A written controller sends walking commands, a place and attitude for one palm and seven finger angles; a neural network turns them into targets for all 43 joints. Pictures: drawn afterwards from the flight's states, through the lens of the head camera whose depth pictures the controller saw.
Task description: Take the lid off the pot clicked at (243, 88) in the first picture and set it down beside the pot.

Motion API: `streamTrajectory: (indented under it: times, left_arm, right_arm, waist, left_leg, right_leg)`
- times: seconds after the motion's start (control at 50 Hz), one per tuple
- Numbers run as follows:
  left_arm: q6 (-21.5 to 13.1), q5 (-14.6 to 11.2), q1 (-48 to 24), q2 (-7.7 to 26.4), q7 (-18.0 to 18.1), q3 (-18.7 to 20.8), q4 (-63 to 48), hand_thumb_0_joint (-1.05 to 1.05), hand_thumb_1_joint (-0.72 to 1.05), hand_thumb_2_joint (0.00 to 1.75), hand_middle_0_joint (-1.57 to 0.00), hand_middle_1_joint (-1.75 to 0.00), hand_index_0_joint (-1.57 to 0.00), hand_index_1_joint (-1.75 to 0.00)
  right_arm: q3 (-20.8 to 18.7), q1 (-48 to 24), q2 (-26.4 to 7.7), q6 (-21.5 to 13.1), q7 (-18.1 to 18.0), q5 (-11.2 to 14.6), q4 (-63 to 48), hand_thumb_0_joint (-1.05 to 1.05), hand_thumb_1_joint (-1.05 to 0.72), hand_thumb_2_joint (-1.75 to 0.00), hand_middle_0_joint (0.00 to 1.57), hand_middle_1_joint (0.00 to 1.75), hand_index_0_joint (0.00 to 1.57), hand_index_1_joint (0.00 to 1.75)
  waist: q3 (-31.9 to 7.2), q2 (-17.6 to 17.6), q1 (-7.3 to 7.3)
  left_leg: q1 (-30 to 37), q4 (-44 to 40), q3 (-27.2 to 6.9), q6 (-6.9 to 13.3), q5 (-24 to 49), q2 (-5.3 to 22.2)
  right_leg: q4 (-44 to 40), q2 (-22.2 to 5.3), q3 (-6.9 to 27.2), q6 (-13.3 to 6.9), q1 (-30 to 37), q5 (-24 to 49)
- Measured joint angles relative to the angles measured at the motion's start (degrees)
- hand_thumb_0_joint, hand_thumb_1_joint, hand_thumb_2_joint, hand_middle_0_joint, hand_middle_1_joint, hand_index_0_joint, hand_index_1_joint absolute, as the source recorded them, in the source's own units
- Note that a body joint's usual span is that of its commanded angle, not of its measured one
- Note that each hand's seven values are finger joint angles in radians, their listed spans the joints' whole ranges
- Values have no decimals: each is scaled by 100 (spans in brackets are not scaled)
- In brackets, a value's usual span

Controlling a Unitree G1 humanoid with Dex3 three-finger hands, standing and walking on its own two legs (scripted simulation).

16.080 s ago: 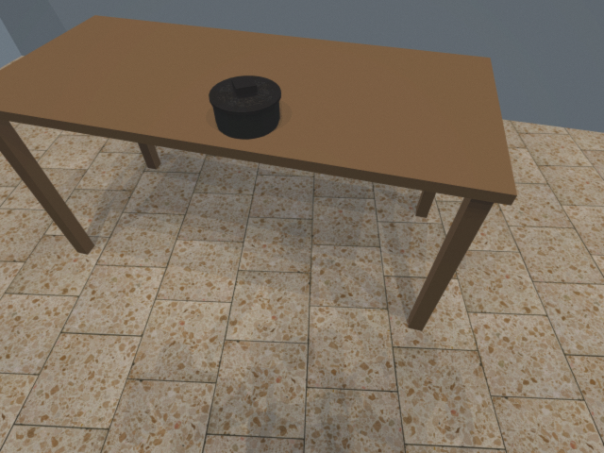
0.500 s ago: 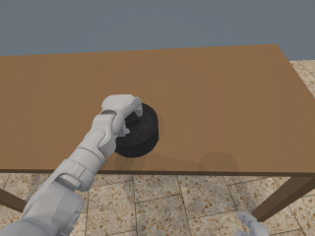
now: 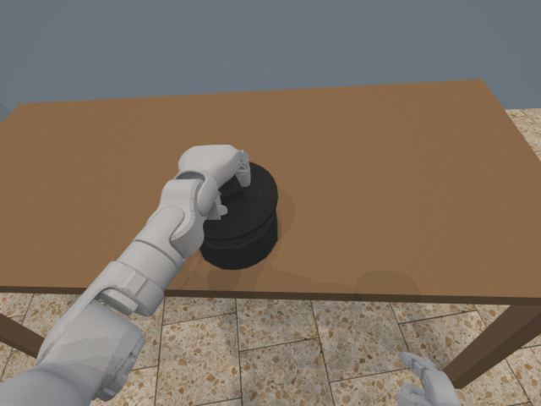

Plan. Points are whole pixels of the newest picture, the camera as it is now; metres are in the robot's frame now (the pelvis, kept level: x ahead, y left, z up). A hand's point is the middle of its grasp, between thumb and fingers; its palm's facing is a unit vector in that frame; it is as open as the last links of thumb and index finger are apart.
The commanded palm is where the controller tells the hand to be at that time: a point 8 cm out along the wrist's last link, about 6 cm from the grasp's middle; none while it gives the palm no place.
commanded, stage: lift the lid straight up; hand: left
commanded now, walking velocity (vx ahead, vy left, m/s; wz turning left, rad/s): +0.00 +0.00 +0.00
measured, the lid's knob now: (225, 188) +0.44 +0.09 +0.08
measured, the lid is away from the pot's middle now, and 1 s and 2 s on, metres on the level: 0.00 0.02 0.07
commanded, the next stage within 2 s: move the lid sideways beside the pot in 1.36 s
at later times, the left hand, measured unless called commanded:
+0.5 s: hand (209, 173) +0.42 +0.10 +0.14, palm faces -0.22 -0.03 -0.98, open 8.4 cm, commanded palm +0.40 +0.11 +0.22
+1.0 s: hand (203, 147) +0.43 +0.10 +0.18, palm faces -0.17 -0.02 -0.99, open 8.4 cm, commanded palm +0.41 +0.11 +0.26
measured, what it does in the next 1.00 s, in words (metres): stands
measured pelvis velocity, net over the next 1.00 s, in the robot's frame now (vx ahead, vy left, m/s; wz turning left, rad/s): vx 0.00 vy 0.01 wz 0.01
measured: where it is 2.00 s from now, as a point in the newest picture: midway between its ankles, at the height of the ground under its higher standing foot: outside the picture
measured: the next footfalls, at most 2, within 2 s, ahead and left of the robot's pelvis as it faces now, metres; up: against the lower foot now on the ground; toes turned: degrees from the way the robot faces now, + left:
none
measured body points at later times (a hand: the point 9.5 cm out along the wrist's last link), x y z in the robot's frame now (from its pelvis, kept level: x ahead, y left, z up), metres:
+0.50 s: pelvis -0.01 +0.00 +0.00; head +0.00 -0.05 +0.45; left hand +0.43 +0.10 +0.20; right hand +0.16 -0.23 -0.12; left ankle +0.01 +0.13 -0.74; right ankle -0.02 -0.12 -0.74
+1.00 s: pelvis +0.00 +0.01 +0.00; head +0.01 -0.04 +0.45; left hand +0.44 +0.10 +0.24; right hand +0.17 -0.22 -0.12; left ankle +0.01 +0.13 -0.74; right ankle -0.02 -0.12 -0.74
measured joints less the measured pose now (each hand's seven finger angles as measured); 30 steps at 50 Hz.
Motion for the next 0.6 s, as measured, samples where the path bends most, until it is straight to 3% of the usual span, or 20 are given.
streamTrajectory:
  times: [0.6]
  left_arm:
    - [37, -52, -655, 287, -516, 132, 35, 4, 3, 98, -65, -81, -69, -85]
  right_arm:
    - [54, 73, -79, -250, -67, 10, 18, 1, -90, -90, 20, 30, 20, 30]
  waist:
    - [47, -8, 13]
  left_leg:
    - [116, -121, -19, 20, 97, -42]
  right_leg:
    - [-88, -33, -15, 23, 113, 72]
